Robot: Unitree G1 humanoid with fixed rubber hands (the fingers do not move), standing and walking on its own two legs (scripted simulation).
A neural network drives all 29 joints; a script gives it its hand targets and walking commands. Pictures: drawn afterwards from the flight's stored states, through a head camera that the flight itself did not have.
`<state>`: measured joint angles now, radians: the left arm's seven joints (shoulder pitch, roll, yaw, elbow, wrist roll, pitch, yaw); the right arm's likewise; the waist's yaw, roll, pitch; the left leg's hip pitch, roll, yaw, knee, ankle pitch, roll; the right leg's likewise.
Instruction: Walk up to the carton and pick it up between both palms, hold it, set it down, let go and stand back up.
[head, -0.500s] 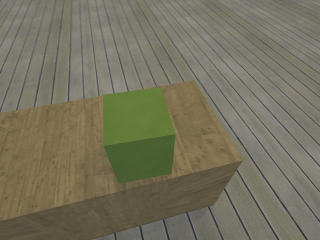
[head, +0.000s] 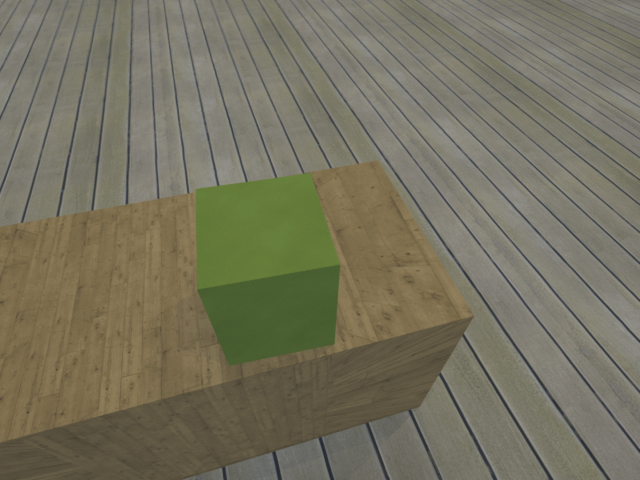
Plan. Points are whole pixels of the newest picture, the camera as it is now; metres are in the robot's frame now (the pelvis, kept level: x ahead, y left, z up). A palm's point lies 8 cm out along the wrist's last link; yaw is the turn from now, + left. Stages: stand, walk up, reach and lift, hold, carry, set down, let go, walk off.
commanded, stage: walk up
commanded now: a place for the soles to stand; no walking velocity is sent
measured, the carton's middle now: (269, 271) +0.47 +0.09 -0.08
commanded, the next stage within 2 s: reach and lift in 0.26 s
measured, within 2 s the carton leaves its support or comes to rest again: neither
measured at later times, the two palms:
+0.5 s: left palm (122, 471) +0.17 +0.27 -0.11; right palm (514, 446) +0.19 -0.27 -0.13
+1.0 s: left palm (133, 433) +0.21 +0.26 -0.08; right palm (479, 410) +0.23 -0.22 -0.09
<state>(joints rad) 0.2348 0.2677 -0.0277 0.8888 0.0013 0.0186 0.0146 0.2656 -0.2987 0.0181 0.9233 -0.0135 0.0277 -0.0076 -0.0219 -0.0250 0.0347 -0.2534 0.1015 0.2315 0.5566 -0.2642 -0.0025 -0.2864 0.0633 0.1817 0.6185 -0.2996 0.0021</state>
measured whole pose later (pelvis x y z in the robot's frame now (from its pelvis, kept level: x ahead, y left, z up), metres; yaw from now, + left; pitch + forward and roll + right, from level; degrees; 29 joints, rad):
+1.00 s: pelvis +0.04 +0.00 +0.00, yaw +8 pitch +2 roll +0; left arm 0.05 0.24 0.06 0.61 0.05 0.12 -0.03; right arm 0.07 -0.20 -0.03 0.90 0.05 -0.31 0.01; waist -0.04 -0.02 0.04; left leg -0.33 0.06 0.07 0.62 -0.33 -0.03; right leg -0.27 0.00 0.01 0.62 -0.38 0.00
